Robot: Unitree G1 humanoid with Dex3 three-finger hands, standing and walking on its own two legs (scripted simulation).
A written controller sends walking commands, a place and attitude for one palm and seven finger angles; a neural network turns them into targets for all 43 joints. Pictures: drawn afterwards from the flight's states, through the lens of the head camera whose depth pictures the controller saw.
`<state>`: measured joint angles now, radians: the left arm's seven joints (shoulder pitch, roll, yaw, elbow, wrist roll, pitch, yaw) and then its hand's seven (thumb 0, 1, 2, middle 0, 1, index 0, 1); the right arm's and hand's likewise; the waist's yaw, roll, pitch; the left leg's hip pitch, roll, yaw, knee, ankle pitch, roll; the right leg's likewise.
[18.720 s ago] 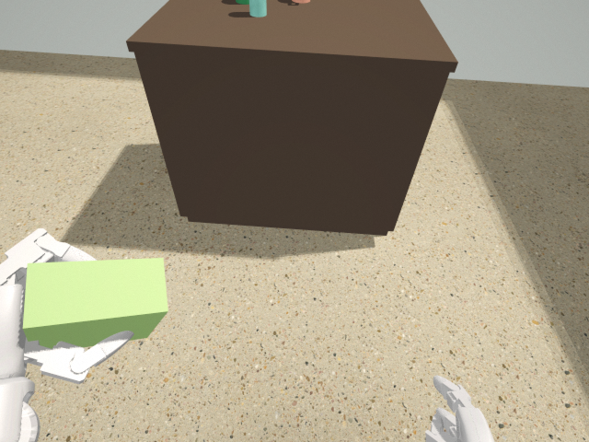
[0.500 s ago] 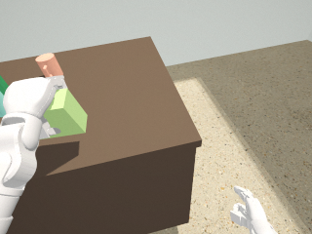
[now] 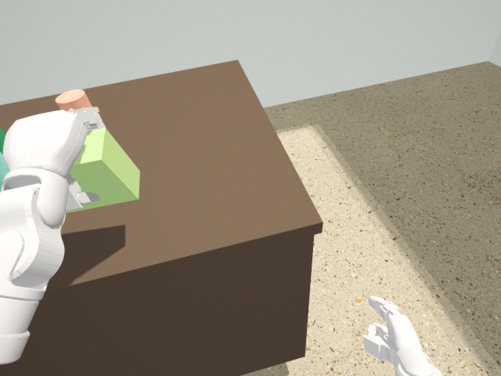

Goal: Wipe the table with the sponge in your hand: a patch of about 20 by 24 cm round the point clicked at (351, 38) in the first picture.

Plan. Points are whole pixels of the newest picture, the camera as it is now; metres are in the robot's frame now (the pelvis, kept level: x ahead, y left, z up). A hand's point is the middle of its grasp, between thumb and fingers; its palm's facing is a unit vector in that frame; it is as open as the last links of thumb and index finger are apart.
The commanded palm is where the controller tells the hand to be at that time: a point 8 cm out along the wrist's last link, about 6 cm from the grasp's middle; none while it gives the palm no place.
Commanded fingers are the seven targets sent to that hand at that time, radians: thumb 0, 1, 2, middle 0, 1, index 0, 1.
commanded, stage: move the sponge above the wiping area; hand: left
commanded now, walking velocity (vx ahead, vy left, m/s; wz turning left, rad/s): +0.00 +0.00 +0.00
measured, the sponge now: (90, 179) +0.31 +0.30 +0.19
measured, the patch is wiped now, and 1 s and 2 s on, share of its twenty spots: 0.00 0.00 0.00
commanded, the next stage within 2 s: lower the sponge onto the table in 0.30 s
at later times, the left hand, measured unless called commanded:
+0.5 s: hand (59, 161) +0.28 +0.30 +0.25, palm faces +0.33 +0.01 -0.94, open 9.8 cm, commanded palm +0.23 +0.30 +0.27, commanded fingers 0.00 0.10 1.30 -1.20 -1.60 -1.20 -1.60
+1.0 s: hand (60, 179) +0.28 +0.31 +0.22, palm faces +0.25 -0.01 -0.97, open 9.8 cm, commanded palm +0.23 +0.30 +0.26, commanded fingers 0.00 0.10 1.30 -1.20 -1.60 -1.20 -1.60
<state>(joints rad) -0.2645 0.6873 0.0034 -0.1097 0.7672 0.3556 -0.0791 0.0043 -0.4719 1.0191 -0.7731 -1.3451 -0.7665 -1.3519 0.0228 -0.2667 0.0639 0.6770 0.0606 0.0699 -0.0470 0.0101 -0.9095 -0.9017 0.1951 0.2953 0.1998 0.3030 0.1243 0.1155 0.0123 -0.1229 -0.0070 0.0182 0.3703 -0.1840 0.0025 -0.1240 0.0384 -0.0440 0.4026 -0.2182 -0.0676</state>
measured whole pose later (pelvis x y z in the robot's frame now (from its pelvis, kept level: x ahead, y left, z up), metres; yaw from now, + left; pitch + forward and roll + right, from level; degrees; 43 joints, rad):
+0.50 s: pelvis +0.00 +0.00 +0.00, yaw +0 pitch -4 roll +1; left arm -0.22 0.70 0.05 -0.17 0.75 0.40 -0.08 0.00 -0.47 1.02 -0.77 -1.35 -0.77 -1.35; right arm 0.01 -0.27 0.06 0.66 0.07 0.09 -0.04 0.01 -0.91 -0.90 0.19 0.30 0.20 0.30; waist 0.13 0.13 0.00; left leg -0.12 -0.01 0.02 0.37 -0.19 0.00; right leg -0.11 0.04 -0.04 0.40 -0.22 -0.07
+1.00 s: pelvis +0.00 +0.00 +0.00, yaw +0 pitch -4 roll +1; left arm -0.18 0.68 0.05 -0.12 0.76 0.44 -0.11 0.01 -0.47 1.02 -0.77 -1.35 -0.76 -1.36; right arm 0.03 -0.29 0.06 0.66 0.07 0.10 -0.04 0.01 -0.91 -0.90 0.20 0.30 0.20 0.30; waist 0.11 0.13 0.00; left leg -0.13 -0.01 0.02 0.38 -0.18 0.00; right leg -0.13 0.04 -0.04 0.41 -0.22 -0.07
